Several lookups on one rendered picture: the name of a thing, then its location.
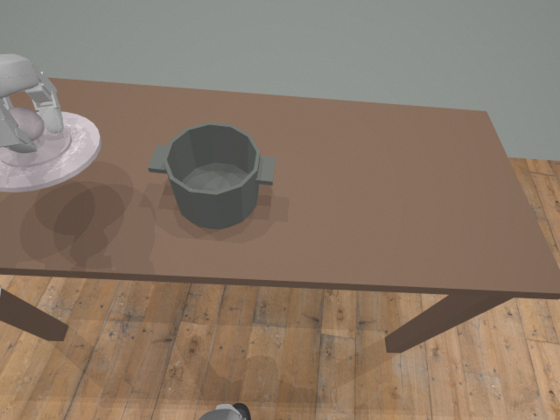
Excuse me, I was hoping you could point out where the table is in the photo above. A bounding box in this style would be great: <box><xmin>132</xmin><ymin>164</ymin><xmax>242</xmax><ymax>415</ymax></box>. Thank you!
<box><xmin>0</xmin><ymin>78</ymin><xmax>560</xmax><ymax>354</ymax></box>

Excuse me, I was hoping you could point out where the knob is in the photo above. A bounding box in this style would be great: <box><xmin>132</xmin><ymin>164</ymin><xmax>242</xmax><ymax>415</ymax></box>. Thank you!
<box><xmin>9</xmin><ymin>107</ymin><xmax>45</xmax><ymax>141</ymax></box>

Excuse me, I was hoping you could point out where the lid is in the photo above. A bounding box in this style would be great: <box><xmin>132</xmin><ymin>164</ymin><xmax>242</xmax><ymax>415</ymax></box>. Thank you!
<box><xmin>0</xmin><ymin>112</ymin><xmax>102</xmax><ymax>193</ymax></box>

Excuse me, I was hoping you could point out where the robot left shin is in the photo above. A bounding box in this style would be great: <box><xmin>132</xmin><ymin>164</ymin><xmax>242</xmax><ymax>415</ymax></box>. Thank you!
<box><xmin>216</xmin><ymin>404</ymin><xmax>240</xmax><ymax>415</ymax></box>

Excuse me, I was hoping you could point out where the robot left hand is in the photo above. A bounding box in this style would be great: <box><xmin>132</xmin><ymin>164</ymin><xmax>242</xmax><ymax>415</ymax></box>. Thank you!
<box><xmin>0</xmin><ymin>54</ymin><xmax>64</xmax><ymax>153</ymax></box>

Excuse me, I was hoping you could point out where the pot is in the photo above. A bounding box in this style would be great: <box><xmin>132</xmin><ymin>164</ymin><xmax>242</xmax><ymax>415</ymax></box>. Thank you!
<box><xmin>148</xmin><ymin>122</ymin><xmax>276</xmax><ymax>228</ymax></box>

